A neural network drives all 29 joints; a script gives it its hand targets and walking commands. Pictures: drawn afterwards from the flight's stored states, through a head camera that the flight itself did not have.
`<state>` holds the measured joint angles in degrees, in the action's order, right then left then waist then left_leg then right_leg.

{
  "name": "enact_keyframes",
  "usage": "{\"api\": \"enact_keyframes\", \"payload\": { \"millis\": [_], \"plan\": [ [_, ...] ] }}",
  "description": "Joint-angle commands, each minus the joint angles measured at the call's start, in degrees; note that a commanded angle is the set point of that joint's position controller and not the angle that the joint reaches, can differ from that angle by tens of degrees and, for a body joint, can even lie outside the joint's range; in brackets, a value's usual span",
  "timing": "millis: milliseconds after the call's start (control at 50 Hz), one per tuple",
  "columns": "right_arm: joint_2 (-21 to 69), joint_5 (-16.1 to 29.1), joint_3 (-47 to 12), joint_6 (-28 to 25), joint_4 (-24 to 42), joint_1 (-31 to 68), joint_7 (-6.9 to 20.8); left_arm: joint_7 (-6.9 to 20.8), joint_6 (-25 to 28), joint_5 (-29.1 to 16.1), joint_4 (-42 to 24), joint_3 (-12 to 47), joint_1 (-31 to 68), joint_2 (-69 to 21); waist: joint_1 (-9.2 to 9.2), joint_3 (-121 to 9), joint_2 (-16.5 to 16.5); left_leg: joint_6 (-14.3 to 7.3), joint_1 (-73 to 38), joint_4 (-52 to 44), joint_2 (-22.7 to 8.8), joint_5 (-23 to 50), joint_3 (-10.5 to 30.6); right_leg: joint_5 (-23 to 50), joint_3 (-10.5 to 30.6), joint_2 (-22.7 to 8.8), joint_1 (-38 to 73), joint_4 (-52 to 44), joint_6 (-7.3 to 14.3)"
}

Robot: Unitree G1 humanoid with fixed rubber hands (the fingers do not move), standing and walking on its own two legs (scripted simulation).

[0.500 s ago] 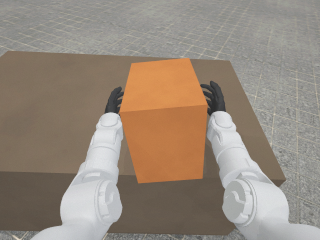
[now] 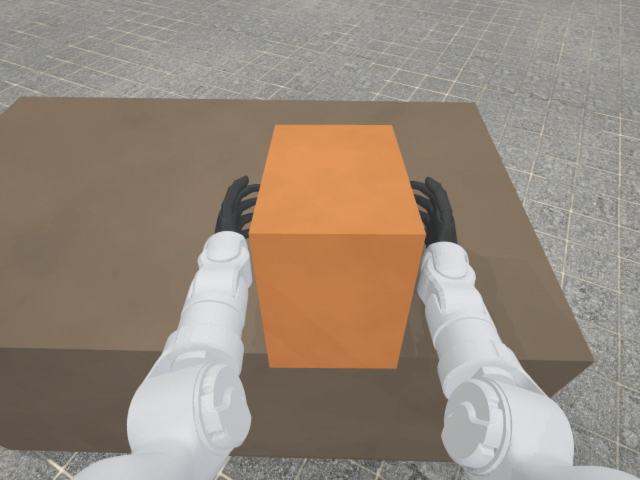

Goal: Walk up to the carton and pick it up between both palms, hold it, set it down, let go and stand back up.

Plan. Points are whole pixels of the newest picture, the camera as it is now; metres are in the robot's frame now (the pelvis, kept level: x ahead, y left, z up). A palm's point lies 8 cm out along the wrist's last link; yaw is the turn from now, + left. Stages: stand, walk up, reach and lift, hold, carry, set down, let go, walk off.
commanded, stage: set down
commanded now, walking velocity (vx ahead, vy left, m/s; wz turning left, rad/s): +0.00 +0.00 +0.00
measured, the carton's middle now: (333, 241) +0.44 +0.02 +0.04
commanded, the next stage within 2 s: none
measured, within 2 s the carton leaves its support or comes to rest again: rests again in 1.18 s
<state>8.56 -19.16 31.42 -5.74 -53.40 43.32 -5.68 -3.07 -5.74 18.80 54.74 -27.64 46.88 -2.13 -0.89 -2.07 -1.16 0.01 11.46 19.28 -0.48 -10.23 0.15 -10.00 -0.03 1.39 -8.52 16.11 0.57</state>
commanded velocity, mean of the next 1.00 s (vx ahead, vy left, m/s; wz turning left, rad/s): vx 0.00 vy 0.00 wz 0.00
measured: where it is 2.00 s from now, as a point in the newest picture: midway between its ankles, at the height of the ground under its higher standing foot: outside the picture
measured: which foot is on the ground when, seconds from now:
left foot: down 0.00-1.00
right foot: down 0.00-1.00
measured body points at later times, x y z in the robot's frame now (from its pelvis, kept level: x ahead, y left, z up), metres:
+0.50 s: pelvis -0.01 +0.00 +0.00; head +0.01 +0.02 +0.45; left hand +0.41 +0.16 +0.08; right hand +0.40 -0.12 +0.09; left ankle +0.00 +0.11 -0.75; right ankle -0.02 -0.11 -0.75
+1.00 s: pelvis -0.01 +0.01 +0.00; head +0.02 +0.02 +0.45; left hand +0.41 +0.16 +0.08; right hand +0.40 -0.12 +0.08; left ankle +0.00 +0.11 -0.75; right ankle -0.02 -0.11 -0.75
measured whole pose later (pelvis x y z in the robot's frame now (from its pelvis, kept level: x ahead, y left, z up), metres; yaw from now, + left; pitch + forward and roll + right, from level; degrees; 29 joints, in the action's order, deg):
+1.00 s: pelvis -0.01 +0.01 +0.00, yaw -1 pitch +4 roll -1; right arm 11.6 -29.1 40.4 -11.6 -48.9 42.6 -1.4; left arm -0.8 0.1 26.4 49.7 -33.4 45.5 -6.4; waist -1.9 -0.9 -1.8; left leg -0.7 13.9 18.3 -0.8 -8.7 -2.8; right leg -8.3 -0.8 0.7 -11.3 15.3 0.2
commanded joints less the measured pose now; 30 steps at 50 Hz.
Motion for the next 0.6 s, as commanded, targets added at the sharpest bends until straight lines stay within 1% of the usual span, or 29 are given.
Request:
{"api": "enact_keyframes", "payload": {
  "millis": [0,20,40,60,80,120,140,160,180,200,220,240,260,280,300,320,340,360,380,400,420,440,460,480,500,520,540,560,580],
  "plan": [
    [29.9,-2.5,-18.1,-5.9,4.9,41.5,8.1,6.6,7.6,-2.3,-9.5,17.9,42.2,-32.2,0.7,-39.1,4.7,4.9,-13.5,3.7,0.1,31.3,-5.3,34.3,-5.6,0.2,11.6,3.6,-3.2],
    [29.6,-2.7,-17.8,-6.0,4.8,40.6,7.8,6.6,7.6,-2.1,-8.8,17.9,42.5,-31.4,1.2,-40.1,4.7,4.7,-12.9,3.3,-0.1,30.5,-5.5,34.3,-5.3,-0.2,11.6,3.1,-3.3],
    [29.8,-2.9,-18.0,-5.9,5.0,41.6,7.7,6.6,7.7,-2.3,-8.2,18.6,42.6,-32.4,1.11,-40.1,4.3,4.4,-12.1,3.7,0.0,30.7,-5.8,34.6,-5.4,-0.3,11.5,3.6,-3.4],
    [30.1,-2.6,-18.3,-5.8,4.5,40.5,7.7,6.6,7.4,-2.5,-6.9,18.4,39.4,-32.5,0.91,-38.9,5.2,4.7,-11.2,3.2,-0.2,30.4,-6.1,34.2,-5.0,-0.4,11.9,3.1,-2.8],
    [29.1,-2.8,-18.1,-6.0,4.8,39.9,7.7,6.6,7.5,-2.2,-6.2,17.9,39.2,-31.7,0.76,-38.7,4.4,4.8,-10.7,3.4,0.0,30.5,-6.2,34.4,-5.3,-0.4,12.4,3.6,-3.0],
    [29.8,-3.8,-17.8,-5.9,5.3,39.9,8.0,6.9,7.7,-1.0,-5.7,16.8,38.7,-31.7,0.2,-38.8,3.9,4.0,-9.6,1.9,0.4,27.1,-6.4,31.7,-5.0,-0.4,12.9,3.3,-3.5],
    [30.2,-4.2,-16.8,-5.8,4.2,39.6,7.9,7.1,7.9,-1.0,-5.8,15.4,39.3,-31.0,0.11,-37.5,2.4,3.5,-8.9,1.3,0.1,24.8,-6.1,30.6,-5.1,-0.5,13.3,3.3,-3.7],
    [30.4,-4.4,-16.1,-5.2,3.2,37.8,7.8,7.3,8.0,-0.4,-4.9,14.5,39.6,-29.4,0.42,-36.4,2.1,3.3,-6.9,1.0,0.0,24.0,-5.7,31.0,-4.6,-1.1,15.2,2.8,-3.8],
    [31.0,-4.2,-16.7,-5.1,3.0,37.7,7.8,7.5,8.2,-0.6,-4.0,14.1,38.6,-29.9,0.25,-35.4,2.5,3.0,-6.2,0.8,0.2,24.5,-6.5,31.6,-4.9,-1.0,16.2,3.5,-3.9],
    [30.1,-4.5,-16.1,-5.1,2.6,37.1,8.0,7.8,8.3,-0.3,-4.3,14.1,39.2,-29.7,-0.01,-34.8,2.0,2.7,-6.5,0.1,-0.1,23.0,-6.0,31.4,-4.4,-1.5,16.5,3.4,-3.8],
    [29.7,-5.2,-15.6,-5.2,3.0,36.9,8.1,7.9,8.4,0.2,-4.3,13.0,39.1,-29.5,0.19,-34.9,2.1,2.8,-5.8,-0.3,0.1,22.4,-6.2,30.2,-4.4,-1.5,17.0,3.2,-4.2],
    [30.1,-5.7,-14.7,-5.4,1.9,36.4,8.0,7.9,8.4,0.5,-4.5,13.0,39.8,-29.6,0.41,-35.0,2.7,3.4,-6.7,-0.5,0.2,21.8,-6.3,29.3,-4.6,-1.1,17.4,2.5,-3.7],
    [29.5,-5.2,-14.8,-5.8,3.3,38.4,8.1,7.9,8.4,0.3,-3.1,13.2,38.5,-30.5,0.29,-33.9,2.8,3.5,-7.3,-0.5,0.2,22.7,-6.7,28.9,-4.8,-1.4,15.8,2.4,-3.9],
    [29.8,-4.7,-15.8,-5.7,2.0,37.2,8.2,7.6,8.5,0.8,-2.8,12.6,37.4,-29.3,-0.38,-33.1,1.6,2.8,-7.5,-0.2,0.0,23.2,-6.2,30.2,-4.3,-1.2,15.3,2.7,-3.5],
    [28.1,-5.2,-14.7,-6.2,3.7,36.9,8.0,7.8,8.9,0.5,-2.7,12.8,36.5,-28.8,0.26,-33.0,0.9,2.6,-7.1,0.5,0.4,24.6,-6.6,31.5,-4.5,-1.5,15.5,3.0,-3.8],
    [28.8,-5.8,-14.8,-6.2,1.9,36.9,7.8,7.6,9.4,1.4,-3.4,11.8,37.8,-28.6,-0.35,-32.6,1.3,2.8,-6.6,0.2,0.2,24.0,-6.7,30.1,-4.7,-0.8,16.1,3.0,-3.6],
    [28.3,-6.2,-13.5,-6.1,1.7,35.0,8.0,7.7,8.9,2.6,-2.2,9.9,36.6,-28.2,-0.06,-30.8,2.3,2.9,-6.0,-0.5,0.3,21.7,-6.8,27.8,-4.4,-1.4,15.8,2.4,-3.8],
    [28.3,-6.5,-13.5,-5.7,1.6,35.1,8.1,7.9,8.5,3.0,-2.3,9.5,36.0,-27.4,-0.44,-28.1,1.9,2.7,-5.3,-1.1,0.3,20.1,-7.2,25.4,-4.6,-1.3,15.7,2.1,-3.8],
    [27.5,-6.9,-11.9,-5.9,1.9,34.5,8.1,8.2,8.4,2.8,-2.3,9.0,35.4,-27.0,-0.13,-27.4,1.3,2.4,-5.1,-1.7,0.2,18.7,-7.1,23.6,-4.8,-1.1,15.5,1.4,-3.9],
    [28.0,-7.8,-11.4,-5.9,2.1,34.7,8.1,8.4,8.2,3.8,-1.7,8.5,35.5,-27.5,-0.29,-27.3,1.3,2.2,-4.4,-1.7,0.3,17.3,-6.8,21.4,-4.7,-1.4,15.5,1.4,-3.8],
    [28.1,-8.2,-11.5,-6.4,3.2,35.1,8.4,8.4,8.5,3.5,-2.7,9.4,35.9,-27.4,-0.84,-28.9,1.4,2.1,-4.3,-1.9,0.2,17.7,-7.4,21.3,-4.7,-1.1,14.6,1.8,-3.8],
    [27.7,-7.9,-11.0,-6.5,3.2,35.5,8.6,8.3,8.8,3.0,-2.6,8.9,35.0,-27.7,-1.45,-29.2,1.2,1.9,-5.1,-2.0,-0.3,17.5,-7.2,20.4,-4.8,-1.2,13.5,1.5,-3.6],
    [27.1,-8.4,-11.3,-6.7,3.7,36.1,8.7,8.0,8.9,4.1,-3.7,8.9,35.6,-27.4,-1.39,-29.5,2.8,2.3,-5.6,-1.3,-0.1,18.2,-7.1,20.0,-5.1,-1.0,13.4,1.3,-3.7],
    [26.9,-8.2,-10.8,-6.9,2.9,35.1,9.1,7.6,9.2,3.3,-3.8,9.8,36.0,-27.1,-0.88,-30.3,2.0,2.7,-7.5,-0.6,-0.4,20.8,-7.2,20.8,-5.4,-0.5,11.5,1.4,-3.0],
    [26.9,-8.1,-11.5,-7.2,3.0,34.7,9.2,7.4,9.1,4.1,-3.0,9.7,34.3,-28.1,-1.41,-29.4,3.8,3.0,-8.6,-0.5,-0.5,22.5,-7.2,20.8,-5.7,-0.3,10.2,1.3,-2.7],
    [27.4,-8.5,-11.5,-7.1,4.0,35.2,9.2,7.4,8.9,5.0,-2.2,8.5,32.6,-28.7,-1.86,-29.3,2.8,2.3,-9.3,0.1,-0.6,22.6,-8.2,20.1,-5.4,-1.1,8.9,1.3,-3.2],
    [26.8,-9.2,-11.2,-7.4,3.9,35.1,9.2,7.6,9.0,4.4,-3.1,8.1,33.0,-28.2,-2.39,-30.2,1.9,2.0,-8.3,-0.5,-0.7,21.1,-7.2,19.6,-5.1,-0.4,10.1,1.0,-3.2],
    [27.0,-9.5,-10.9,-7.6,3.3,34.4,9.1,7.6,9.0,5.1,-2.9,7.7,32.6,-27.8,-2.5,-28.7,1.1,1.9,-7.0,-1.0,-0.5,20.7,-7.6,20.1,-5.7,-0.6,10.4,1.2,-3.6],
    [27.7,-9.9,-10.2,-7.7,3.3,34.3,9.2,7.7,9.1,5.2,-3.0,8.0,33.8,-27.7,-1.96,-30.2,1.6,2.0,-6.9,-1.0,-0.5,19.9,-7.4,18.8,-5.3,-0.5,11.6,0.9,-3.3]
  ]
}}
